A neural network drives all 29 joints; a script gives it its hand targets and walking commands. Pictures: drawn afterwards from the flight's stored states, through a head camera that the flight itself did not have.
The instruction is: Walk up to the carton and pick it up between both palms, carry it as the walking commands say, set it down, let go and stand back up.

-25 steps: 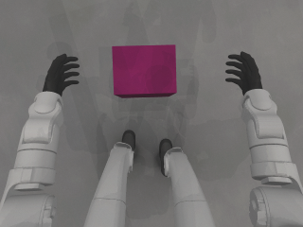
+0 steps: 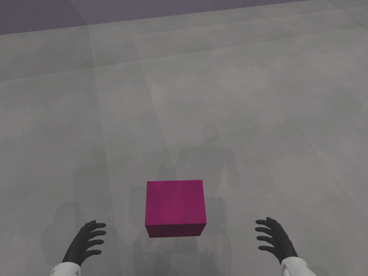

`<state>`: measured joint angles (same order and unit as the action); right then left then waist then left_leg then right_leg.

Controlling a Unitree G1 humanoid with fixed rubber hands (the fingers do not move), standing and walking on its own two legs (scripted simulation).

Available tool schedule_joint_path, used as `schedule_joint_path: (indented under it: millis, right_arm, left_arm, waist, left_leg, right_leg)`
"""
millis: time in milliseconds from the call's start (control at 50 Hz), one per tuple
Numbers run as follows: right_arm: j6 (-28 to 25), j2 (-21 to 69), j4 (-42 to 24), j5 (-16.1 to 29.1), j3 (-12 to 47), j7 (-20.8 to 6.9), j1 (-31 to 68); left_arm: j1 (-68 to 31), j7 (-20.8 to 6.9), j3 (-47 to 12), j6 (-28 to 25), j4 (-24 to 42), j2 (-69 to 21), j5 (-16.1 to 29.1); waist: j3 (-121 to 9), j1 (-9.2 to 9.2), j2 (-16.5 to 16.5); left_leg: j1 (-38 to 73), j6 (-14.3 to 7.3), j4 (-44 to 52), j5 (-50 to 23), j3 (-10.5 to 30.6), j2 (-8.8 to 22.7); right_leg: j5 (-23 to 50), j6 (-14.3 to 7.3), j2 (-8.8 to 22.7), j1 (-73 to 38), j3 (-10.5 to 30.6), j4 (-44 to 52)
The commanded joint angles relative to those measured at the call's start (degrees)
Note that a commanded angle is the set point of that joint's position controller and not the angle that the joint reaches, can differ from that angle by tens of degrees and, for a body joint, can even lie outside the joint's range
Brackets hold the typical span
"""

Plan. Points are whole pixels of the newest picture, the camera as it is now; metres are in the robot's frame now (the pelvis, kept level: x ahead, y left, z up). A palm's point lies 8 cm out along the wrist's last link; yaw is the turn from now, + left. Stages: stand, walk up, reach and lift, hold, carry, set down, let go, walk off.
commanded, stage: let go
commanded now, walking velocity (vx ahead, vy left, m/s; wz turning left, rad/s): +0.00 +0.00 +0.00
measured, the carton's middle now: (174, 210) +0.46 +0.02 -0.64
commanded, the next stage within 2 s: stand in 0.58 s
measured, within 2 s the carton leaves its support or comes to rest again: neither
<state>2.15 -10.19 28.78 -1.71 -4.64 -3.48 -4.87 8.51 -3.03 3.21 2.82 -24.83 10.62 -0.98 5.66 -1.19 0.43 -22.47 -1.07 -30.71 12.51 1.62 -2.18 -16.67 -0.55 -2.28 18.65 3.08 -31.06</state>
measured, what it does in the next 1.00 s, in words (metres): stands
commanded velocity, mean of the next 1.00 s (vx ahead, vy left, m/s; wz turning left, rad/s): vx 0.00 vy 0.00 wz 0.00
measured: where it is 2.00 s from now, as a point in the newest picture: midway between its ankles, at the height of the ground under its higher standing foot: outside the picture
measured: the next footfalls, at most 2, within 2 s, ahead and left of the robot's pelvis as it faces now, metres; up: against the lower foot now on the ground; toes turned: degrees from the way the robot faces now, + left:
none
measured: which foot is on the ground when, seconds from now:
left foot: down 0.00-1.00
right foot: down 0.00-1.00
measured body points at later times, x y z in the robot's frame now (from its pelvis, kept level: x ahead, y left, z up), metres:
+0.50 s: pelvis +0.03 -0.01 +0.00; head +0.03 +0.00 +0.45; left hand +0.20 +0.22 -0.07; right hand +0.20 -0.24 -0.07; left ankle +0.03 +0.10 -0.73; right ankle -0.01 -0.12 -0.73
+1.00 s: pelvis +0.04 -0.01 +0.00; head -0.03 +0.01 +0.45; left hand +0.16 +0.30 -0.09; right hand +0.17 -0.30 -0.06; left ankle +0.03 +0.10 -0.73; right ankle -0.01 -0.12 -0.73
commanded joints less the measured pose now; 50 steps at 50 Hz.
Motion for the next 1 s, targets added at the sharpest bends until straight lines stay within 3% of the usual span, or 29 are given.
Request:
schedule_joint_path:
  millis: [0, 80, 100, 160, 200, 220, 240, 260, 280, 320, 380, 540, 560, 600, 620, 660, 700, 760, 820, 880, 980]
  right_arm:
    - [-1.43, -7.60, -10.85, -0.44, -1.99, 0.16, 0.52]
    - [0.06, -6.38, -10.63, 0.75, -0.09, -0.36, -2.94]
    - [0.61, -6.77, -11.04, 0.24, -0.92, -0.33, -2.16]
    - [2.60, -6.91, -10.16, 0.69, -0.56, -0.92, -1.20]
    - [3.48, -6.98, -10.32, 0.74, -0.43, -1.19, -2.19]
    - [3.65, -6.82, -10.65, 0.64, -0.10, -1.22, -1.74]
    - [3.91, -6.82, -10.88, 1.00, -0.13, -1.31, -2.24]
    - [4.20, -7.33, -10.82, 0.39, -0.40, -1.16, -2.58]
    - [4.56, -7.01, -10.68, 0.90, 0.35, -1.19, -2.43]
    - [5.27, -7.46, -10.11, 0.38, -0.17, -0.86, -3.03]
    - [5.49, -7.13, -9.59, 0.53, 0.38, -0.68, -2.83]
    - [2.80, -8.58, -9.42, 2.26, 0.77, 1.97, -5.22]
    - [0.78, -14.50, -0.23, 0.54, -1.75, 3.01, -5.97]
    - [-0.68, -14.90, 0.70, 0.20, -1.99, 3.39, -6.21]
    - [-1.29, -13.85, 1.63, -0.21, -1.69, 3.45, -5.53]
    - [-2.14, -14.87, 3.51, -0.40, -1.53, 3.44, -4.98]
    - [-2.67, -14.95, 4.66, -0.45, -1.59, 3.51, -5.48]
    - [-3.36, -15.44, 5.87, -0.50, -1.52, 3.60, -5.56]
    - [-4.01, -17.05, 6.81, -0.56, -1.88, 4.03, -5.65]
    - [-4.36, -17.24, 7.81, -0.41, -1.09, 4.11, -5.90]
    - [-4.91, -18.64, 9.18, -0.33, -0.63, 4.32, -5.06]
  left_arm:
    - [0.52, -0.38, 2.16, -1.65, 9.71, 6.36, -0.08]
    - [2.89, -0.68, 1.20, -0.11, 10.25, 7.09, -0.02]
    - [1.94, -0.75, 1.05, 0.32, 10.34, 6.84, 0.48]
    - [0.40, -0.87, 0.19, 2.22, 9.76, 6.56, 0.59]
    - [1.00, -0.69, 0.29, 2.88, 9.57, 6.58, 0.14]
    - [0.92, -0.62, 0.18, 3.32, 9.10, 6.52, 0.04]
    - [1.55, -0.61, 0.53, 3.52, 8.65, 7.04, -0.38]
    - [2.04, -0.53, 0.85, 3.92, 8.56, 7.05, -0.20]
    - [1.88, -0.51, 0.76, 4.18, 8.06, 7.20, -0.20]
    - [2.53, -0.76, 0.72, 4.87, 7.68, 7.33, -0.37]
    - [2.59, -0.44, 0.69, 5.24, 7.72, 7.78, -1.10]
    - [3.80, 1.90, 0.44, 8.47, 8.38, 7.92, 0.03]
    - [3.30, 3.31, 2.81, 3.71, -0.46, 14.74, -0.43]
    - [1.96, 3.65, 2.41, -0.05, -2.55, 15.64, -0.97]
    - [1.97, 3.58, 2.39, -1.22, -4.00, 14.45, -0.98]
    - [1.68, 3.37, 2.13, -2.77, -6.07, 14.36, -1.53]
    - [1.87, 3.25, 2.50, -3.49, -8.16, 15.21, -1.16]
    - [1.39, 3.39, 2.93, -4.03, -9.98, 16.57, -1.54]
    - [1.82, 3.54, 2.86, -4.88, -12.10, 16.46, -1.34]
    - [2.52, 3.60, 3.03, -5.37, -13.47, 17.78, -1.31]
    - [2.49, 3.48, 3.02, -5.56, -15.54, 18.60, -0.98]
  waist:
    - [-16.08, 1.06, 1.08]
    - [-8.88, 0.43, -0.36]
    - [-7.51, 1.52, -0.58]
    - [-2.93, 1.74, -1.48]
    - [-3.40, 1.51, -2.56]
    - [-2.42, 1.47, -1.12]
    - [-3.19, 0.81, -2.42]
    - [-3.33, 1.27, -0.47]
    - [-2.54, 0.56, -0.46]
    - [-2.52, 1.55, 0.22]
    - [-1.37, 0.35, -1.22]
    - [-8.79, 1.45, 1.63]
    - [-15.72, -0.40, 3.17]
    - [-15.64, 1.47, 3.20]
    - [-15.71, 1.38, 1.46]
    - [-12.40, 1.08, 1.68]
    - [-12.02, 0.85, -0.49]
    - [-8.93, 1.07, 1.68]
    - [-7.41, 1.41, -0.61]
    - [-6.49, 1.00, -0.86]
    - [-6.47, 0.62, -1.80]
  left_leg:
    - [19.69, 2.75, 4.36, -8.53, -0.76, 1.03]
    - [23.47, 2.94, 6.23, -5.65, -1.13, 0.64]
    - [23.43, 3.05, 6.70, -4.95, -0.96, 0.98]
    - [23.39, 2.91, 7.62, -1.14, -1.19, 1.23]
    - [23.57, 2.80, 8.03, -2.37, -1.23, 1.22]
    - [23.56, 2.56, 7.65, -3.30, -0.84, 1.31]
    - [23.28, 2.53, 7.82, -4.75, -0.90, 1.23]
    - [24.15, 2.40, 7.34, -6.36, -0.87, 0.87]
    - [23.93, 2.19, 7.22, -6.72, -0.72, 1.03]
    - [24.20, 2.09, 6.92, -8.28, -0.94, 0.63]
    - [23.82, 1.97, 6.44, -10.93, -0.98, 0.44]
    - [23.91, 2.28, 3.59, -17.55, 0.35, -0.48]
    - [17.25, 1.45, 1.51, -18.09, 1.16, 4.47]
    - [16.55, 0.46, 1.53, -15.04, 1.98, 4.76]
    - [16.52, 0.15, 2.23, -14.18, 2.88, 4.91]
    - [14.83, -0.15, 2.32, -14.60, 3.50, 4.75]
    - [14.10, -0.44, 2.56, -15.71, 3.61, 4.97]
    - [13.00, -0.75, 2.71, -15.81, 4.43, 5.48]
    - [12.17, -1.05, 4.19, -14.39, 5.20, 5.96]
    - [11.90, -1.15, 4.81, -15.67, 5.92, 6.12]
    - [11.41, -1.41, 6.56, -12.51, 6.71, 6.58]
  right_leg:
    - [6.65, 0.38, 0.69, -2.51, -1.80, 7.47]
    - [2.91, 0.03, 1.32, -2.81, -1.98, 10.10]
    - [2.84, -0.07, 0.83, -3.04, -2.21, 10.01]
    - [-0.59, -0.48, 1.11, -3.05, -2.03, 10.83]
    - [1.68, -0.40, 0.36, -5.29, -2.12, 10.33]
    - [2.12, -0.54, 0.66, -4.96, -1.72, 10.43]
    - [4.00, -0.24, 0.14, -6.68, -2.03, 9.86]
    - [5.26, 0.04, 0.09, -6.45, -1.80, 9.62]
    - [5.63, 0.18, 0.19, -6.54, -1.84, 9.45]
    - [7.15, 0.47, 0.20, -6.79, -1.57, 9.45]
    - [10.11, 1.01, 0.32, -7.50, -1.57, 8.87]
    - [22.21, 2.35, 0.69, -8.92, -1.36, 6.29]
    - [20.09, 1.73, 5.00, -10.61, 2.09, 5.35]
    - [18.56, 0.59, 6.36, -10.88, 4.21, 6.33]
    - [16.73, 0.66, 6.46, -10.35, 4.93, 6.79]
    - [17.50, 0.60, 6.10, -8.54, 4.48, 7.52]
    - [17.94, 0.28, 6.34, -8.27, 4.99, 7.69]
    - [18.62, 0.33, 6.54, -6.72, 4.75, 8.72]
    - [15.82, -0.26, 6.73, -6.04, 5.51, 9.46]
    - [17.21, -0.37, 6.32, -6.81, 5.43, 9.40]
    - [12.95, -0.92, 6.46, -6.44, 5.98, 10.03]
